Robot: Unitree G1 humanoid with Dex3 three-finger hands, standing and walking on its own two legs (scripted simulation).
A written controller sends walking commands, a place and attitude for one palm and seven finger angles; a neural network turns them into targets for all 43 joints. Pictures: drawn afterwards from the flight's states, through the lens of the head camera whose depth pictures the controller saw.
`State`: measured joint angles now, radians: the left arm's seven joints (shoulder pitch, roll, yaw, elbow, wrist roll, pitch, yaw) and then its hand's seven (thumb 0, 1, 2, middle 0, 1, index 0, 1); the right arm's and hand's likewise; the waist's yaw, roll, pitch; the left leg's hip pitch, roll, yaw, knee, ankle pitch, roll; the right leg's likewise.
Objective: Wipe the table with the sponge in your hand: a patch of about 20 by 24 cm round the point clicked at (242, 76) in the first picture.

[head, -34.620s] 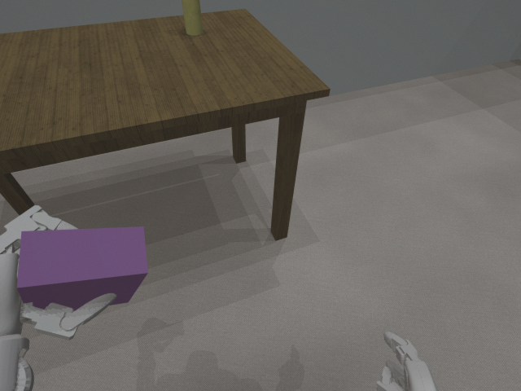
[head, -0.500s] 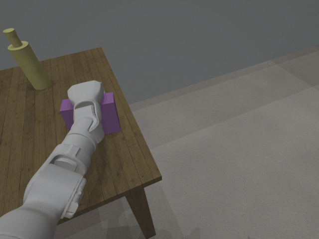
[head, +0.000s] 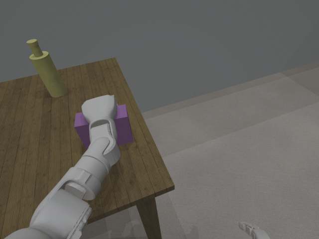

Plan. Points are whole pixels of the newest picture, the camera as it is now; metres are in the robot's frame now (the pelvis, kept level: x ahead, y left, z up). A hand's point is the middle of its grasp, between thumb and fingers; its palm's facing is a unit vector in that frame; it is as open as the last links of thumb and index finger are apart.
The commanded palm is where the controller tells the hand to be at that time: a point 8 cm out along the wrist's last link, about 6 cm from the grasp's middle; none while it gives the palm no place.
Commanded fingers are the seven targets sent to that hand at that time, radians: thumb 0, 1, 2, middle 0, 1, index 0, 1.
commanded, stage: wipe back along the third lane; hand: left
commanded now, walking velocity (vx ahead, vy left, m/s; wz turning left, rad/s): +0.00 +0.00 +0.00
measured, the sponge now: (107, 132) +0.40 +0.18 +0.06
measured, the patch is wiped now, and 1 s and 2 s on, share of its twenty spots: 1.00 1.00 1.00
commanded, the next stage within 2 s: slide back across to the middle lane in 1.12 s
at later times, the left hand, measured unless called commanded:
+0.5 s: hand (110, 136) +0.35 +0.15 +0.10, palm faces +0.09 -0.07 -0.99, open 9.7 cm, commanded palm +0.30 +0.14 +0.13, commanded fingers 0.00 0.10 1.30 -1.20 -1.60 -1.20 -1.60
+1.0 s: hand (113, 149) +0.31 +0.14 +0.10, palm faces +0.10 -0.10 -0.99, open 9.7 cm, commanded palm +0.26 +0.12 +0.13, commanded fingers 0.00 0.10 1.30 -1.20 -1.60 -1.20 -1.60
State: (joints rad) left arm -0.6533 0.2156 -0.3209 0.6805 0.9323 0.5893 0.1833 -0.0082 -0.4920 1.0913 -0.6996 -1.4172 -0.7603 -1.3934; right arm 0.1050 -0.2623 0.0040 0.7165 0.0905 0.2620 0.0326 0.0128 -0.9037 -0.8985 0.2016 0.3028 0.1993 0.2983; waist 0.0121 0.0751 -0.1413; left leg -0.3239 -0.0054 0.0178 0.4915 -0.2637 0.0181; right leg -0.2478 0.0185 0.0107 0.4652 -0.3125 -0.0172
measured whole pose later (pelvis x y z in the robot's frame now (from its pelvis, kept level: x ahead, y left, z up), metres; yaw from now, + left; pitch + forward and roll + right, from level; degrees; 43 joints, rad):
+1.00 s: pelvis -0.01 -0.03 +0.00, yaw -1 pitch +0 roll +1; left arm -0.22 0.27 -0.41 0.09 0.95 0.66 0.11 0.02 -0.47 1.08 -0.68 -1.43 -0.75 -1.41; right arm 0.01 -0.29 0.02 0.64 0.11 0.26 0.08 0.02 -0.90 -0.90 0.20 0.30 0.20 0.30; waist 0.05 0.11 -0.10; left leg -0.21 0.01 0.02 0.49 -0.27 -0.01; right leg -0.17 0.04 0.01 0.52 -0.34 -0.05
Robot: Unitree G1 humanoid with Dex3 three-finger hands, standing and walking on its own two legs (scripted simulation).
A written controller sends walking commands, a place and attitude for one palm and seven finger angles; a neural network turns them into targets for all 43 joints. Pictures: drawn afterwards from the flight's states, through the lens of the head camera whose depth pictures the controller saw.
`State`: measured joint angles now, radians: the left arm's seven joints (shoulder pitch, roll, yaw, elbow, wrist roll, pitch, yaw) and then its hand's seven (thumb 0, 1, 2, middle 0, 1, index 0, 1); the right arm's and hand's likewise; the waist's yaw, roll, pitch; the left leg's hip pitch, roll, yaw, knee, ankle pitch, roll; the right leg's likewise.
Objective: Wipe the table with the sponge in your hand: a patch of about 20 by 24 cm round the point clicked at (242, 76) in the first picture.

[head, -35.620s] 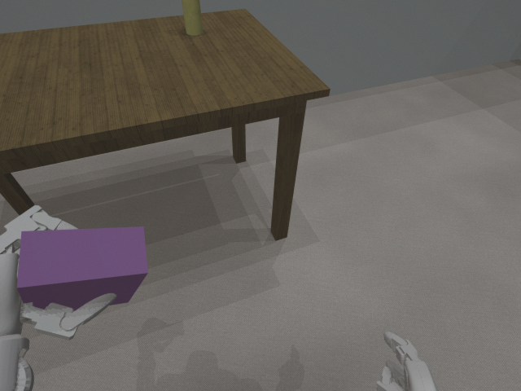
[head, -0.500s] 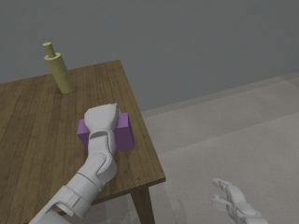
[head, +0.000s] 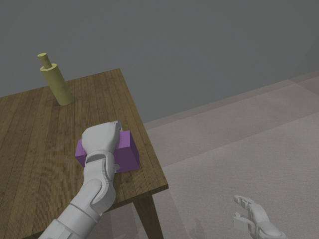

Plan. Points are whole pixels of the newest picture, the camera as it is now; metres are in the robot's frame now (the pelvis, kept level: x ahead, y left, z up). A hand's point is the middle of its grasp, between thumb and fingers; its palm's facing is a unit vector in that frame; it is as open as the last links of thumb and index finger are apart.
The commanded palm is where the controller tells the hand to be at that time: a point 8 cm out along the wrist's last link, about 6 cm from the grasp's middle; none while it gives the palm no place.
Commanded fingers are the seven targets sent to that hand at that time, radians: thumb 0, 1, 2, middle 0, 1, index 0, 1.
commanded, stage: wipe back along the third lane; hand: left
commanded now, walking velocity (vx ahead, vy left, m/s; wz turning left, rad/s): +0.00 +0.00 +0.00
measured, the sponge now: (112, 158) +0.32 +0.17 +0.06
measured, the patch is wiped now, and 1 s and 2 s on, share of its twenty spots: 1.00 1.00 1.00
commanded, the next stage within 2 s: slide back across to the middle lane in 0.12 s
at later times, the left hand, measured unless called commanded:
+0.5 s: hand (106, 158) +0.28 +0.16 +0.11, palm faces +0.15 -0.25 -0.96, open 9.7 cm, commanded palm +0.23 +0.18 +0.15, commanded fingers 0.00 0.10 1.30 -1.20 -1.60 -1.20 -1.60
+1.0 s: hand (76, 171) +0.24 +0.22 +0.11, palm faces +0.11 -0.20 -0.97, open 9.7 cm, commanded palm +0.21 +0.23 +0.16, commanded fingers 0.00 0.10 1.30 -1.20 -1.60 -1.20 -1.60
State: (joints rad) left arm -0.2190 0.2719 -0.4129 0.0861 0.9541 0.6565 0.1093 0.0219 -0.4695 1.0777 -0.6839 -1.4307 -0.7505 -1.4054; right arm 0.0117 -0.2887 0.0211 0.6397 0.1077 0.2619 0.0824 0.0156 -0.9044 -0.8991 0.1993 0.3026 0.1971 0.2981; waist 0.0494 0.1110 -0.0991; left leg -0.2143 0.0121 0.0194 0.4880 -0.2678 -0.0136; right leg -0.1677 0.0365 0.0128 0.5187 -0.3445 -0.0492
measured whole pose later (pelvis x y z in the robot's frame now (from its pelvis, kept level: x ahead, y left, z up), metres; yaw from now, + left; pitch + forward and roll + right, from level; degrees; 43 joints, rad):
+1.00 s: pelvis -0.01 -0.01 +0.00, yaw -1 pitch -3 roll +1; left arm 0.12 0.42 -0.17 -0.26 0.83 0.56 0.03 -0.02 -0.49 1.07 -0.72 -1.40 -0.79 -1.37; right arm 0.02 -0.29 0.02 0.62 0.08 0.21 0.00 0.02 -0.90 -0.90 0.20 0.30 0.20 0.30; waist 0.07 0.12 -0.05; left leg -0.17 0.03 0.03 0.47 -0.25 -0.01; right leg -0.13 0.06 0.03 0.50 -0.32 -0.06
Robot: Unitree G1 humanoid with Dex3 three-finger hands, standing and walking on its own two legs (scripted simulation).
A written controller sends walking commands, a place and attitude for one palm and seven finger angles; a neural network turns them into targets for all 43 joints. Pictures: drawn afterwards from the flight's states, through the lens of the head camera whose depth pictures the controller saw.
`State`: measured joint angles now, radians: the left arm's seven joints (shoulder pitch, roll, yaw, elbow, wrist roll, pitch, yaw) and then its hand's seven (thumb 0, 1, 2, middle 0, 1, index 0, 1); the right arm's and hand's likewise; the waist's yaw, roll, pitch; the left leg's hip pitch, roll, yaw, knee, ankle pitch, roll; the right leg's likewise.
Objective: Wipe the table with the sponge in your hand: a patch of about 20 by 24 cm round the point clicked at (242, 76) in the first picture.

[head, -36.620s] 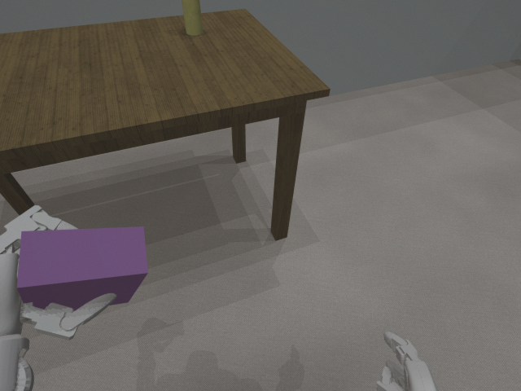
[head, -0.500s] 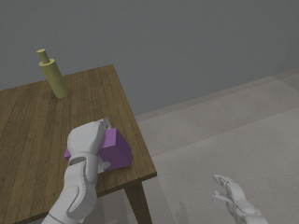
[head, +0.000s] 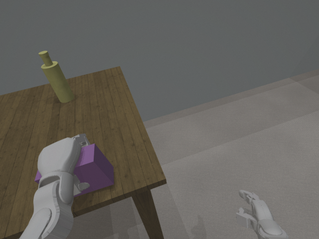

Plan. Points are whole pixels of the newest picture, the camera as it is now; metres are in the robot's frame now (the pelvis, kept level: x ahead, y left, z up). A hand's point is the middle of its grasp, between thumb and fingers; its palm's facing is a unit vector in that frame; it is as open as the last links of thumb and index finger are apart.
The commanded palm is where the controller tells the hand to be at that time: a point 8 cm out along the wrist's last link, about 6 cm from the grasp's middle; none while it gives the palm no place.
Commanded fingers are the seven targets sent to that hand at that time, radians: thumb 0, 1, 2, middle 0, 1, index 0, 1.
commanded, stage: wipe forward along the middle lane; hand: left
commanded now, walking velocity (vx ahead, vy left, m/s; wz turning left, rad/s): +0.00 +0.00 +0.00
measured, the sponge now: (82, 176) +0.24 +0.23 +0.07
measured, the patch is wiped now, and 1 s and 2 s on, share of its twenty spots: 1.00 1.00 1.00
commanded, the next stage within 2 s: slide back across to the first lane in 1.58 s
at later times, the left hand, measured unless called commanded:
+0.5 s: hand (76, 154) +0.29 +0.26 +0.10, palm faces +0.03 -0.09 -1.00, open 9.7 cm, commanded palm +0.27 +0.26 +0.14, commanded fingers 0.00 0.10 1.30 -1.20 -1.60 -1.20 -1.60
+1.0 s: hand (79, 141) +0.33 +0.27 +0.10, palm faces -0.01 -0.06 -1.00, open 9.7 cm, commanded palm +0.32 +0.27 +0.12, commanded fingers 0.00 0.10 1.30 -1.20 -1.60 -1.20 -1.60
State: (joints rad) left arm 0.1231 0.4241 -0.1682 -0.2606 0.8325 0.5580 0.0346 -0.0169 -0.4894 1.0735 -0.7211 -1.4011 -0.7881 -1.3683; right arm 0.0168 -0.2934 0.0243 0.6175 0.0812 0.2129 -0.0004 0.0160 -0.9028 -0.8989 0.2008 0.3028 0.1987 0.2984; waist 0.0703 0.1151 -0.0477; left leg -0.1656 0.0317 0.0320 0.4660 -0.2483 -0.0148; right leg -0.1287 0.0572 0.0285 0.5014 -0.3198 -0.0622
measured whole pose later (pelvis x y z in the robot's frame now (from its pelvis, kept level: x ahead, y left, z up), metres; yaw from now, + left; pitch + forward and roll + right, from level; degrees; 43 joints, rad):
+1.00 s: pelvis -0.01 +0.01 +0.00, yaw +3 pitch +2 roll +0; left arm -0.40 0.40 -0.19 0.41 0.94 0.40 0.02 0.00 -0.53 1.09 -0.76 -1.38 -0.82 -1.34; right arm 0.11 -0.30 0.02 0.69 0.09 0.18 -0.03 0.01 -0.90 -0.90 0.20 0.30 0.20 0.30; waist 0.05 0.10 -0.08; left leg -0.29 0.01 -0.02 0.49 -0.23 -0.01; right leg -0.22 0.04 -0.02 0.50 -0.31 -0.05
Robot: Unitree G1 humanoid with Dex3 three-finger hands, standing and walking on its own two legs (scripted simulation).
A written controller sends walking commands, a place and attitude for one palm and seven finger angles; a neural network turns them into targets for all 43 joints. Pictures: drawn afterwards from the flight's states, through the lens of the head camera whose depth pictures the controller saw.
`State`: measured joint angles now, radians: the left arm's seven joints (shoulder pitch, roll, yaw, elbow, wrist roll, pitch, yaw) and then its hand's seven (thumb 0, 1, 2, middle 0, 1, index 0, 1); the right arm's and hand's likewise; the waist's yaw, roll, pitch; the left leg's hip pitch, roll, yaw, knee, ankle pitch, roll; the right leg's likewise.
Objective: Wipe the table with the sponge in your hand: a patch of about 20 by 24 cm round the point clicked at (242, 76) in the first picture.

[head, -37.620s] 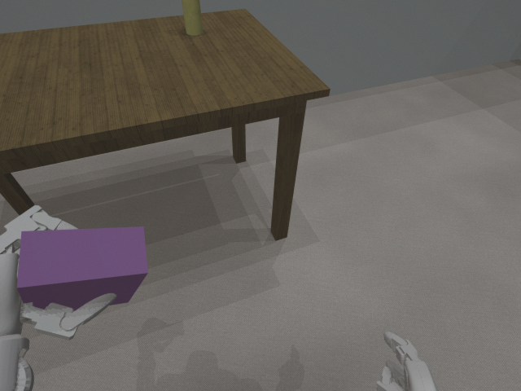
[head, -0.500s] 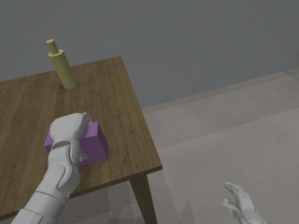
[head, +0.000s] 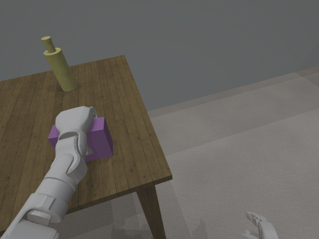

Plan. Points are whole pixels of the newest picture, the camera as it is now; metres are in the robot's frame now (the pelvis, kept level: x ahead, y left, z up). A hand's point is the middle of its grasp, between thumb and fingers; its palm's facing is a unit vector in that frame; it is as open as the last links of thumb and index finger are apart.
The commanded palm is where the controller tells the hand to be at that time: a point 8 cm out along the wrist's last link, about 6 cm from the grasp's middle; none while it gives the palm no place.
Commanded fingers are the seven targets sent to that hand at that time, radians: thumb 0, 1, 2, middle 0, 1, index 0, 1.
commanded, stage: wipe forward along the middle lane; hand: left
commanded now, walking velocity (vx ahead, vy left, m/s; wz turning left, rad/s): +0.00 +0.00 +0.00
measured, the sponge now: (86, 145) +0.35 +0.25 +0.06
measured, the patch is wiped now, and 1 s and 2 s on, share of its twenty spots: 1.00 1.00 1.00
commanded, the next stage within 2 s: slide back across to the first lane in 0.58 s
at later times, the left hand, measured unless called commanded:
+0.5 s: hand (83, 121) +0.40 +0.27 +0.10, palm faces -0.06 -0.03 -1.00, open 9.7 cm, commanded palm +0.38 +0.27 +0.12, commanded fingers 0.00 0.10 1.30 -1.20 -1.60 -1.20 -1.60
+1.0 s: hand (75, 117) +0.41 +0.29 +0.10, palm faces -0.02 -0.04 -1.00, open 9.7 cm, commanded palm +0.38 +0.31 +0.15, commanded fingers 0.00 0.10 1.30 -1.20 -1.60 -1.20 -1.60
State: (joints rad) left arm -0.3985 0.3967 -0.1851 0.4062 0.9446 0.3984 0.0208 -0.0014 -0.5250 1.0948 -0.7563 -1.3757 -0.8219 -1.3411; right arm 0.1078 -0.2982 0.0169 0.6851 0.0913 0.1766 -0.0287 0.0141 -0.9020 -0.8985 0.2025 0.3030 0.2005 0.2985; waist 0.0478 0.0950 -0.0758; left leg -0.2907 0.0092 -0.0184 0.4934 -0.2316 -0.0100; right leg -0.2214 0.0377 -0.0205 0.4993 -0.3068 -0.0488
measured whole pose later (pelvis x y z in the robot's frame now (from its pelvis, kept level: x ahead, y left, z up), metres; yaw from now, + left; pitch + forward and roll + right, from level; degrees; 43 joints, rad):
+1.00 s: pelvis +0.01 +0.02 +0.00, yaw -1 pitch +5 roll -1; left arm -0.59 0.50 -0.04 0.73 0.96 0.23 0.07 0.01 -0.53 1.11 -0.74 -1.39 -0.80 -1.39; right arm 0.20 -0.30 -0.01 0.71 0.09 0.21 -0.02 0.01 -0.90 -0.90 0.20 0.30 0.20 0.30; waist -0.02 0.08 -0.08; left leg -0.36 0.01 0.00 0.51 -0.24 0.01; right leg -0.27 0.04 0.00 0.46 -0.28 -0.03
